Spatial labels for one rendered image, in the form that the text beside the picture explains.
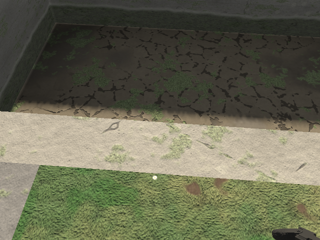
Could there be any right robot hand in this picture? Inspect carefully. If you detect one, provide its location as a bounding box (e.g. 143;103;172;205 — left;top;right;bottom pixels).
272;227;320;240

